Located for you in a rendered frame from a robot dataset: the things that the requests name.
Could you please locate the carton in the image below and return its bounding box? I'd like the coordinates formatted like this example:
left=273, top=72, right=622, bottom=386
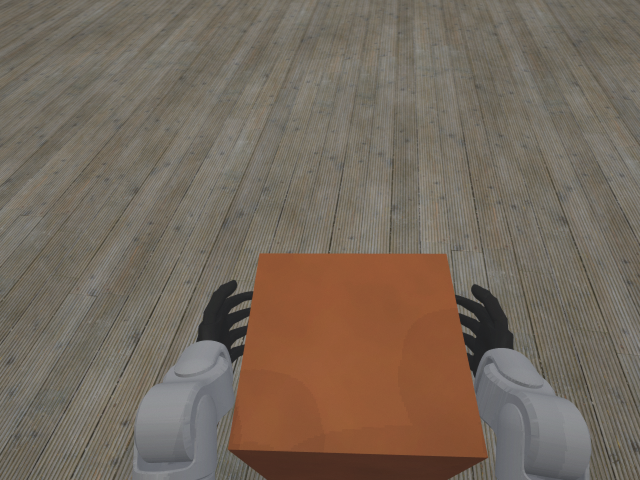
left=228, top=253, right=488, bottom=480

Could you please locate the robot right hand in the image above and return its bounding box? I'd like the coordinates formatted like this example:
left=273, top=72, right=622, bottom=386
left=455, top=284, right=514, bottom=377

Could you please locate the right robot forearm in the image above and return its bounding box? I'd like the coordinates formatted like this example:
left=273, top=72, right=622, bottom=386
left=474, top=348, right=591, bottom=480

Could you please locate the left robot forearm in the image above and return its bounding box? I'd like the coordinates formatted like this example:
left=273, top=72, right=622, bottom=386
left=132, top=340, right=235, bottom=480

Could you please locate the robot left hand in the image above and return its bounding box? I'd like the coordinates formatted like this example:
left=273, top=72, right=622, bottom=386
left=196, top=280, right=253, bottom=363

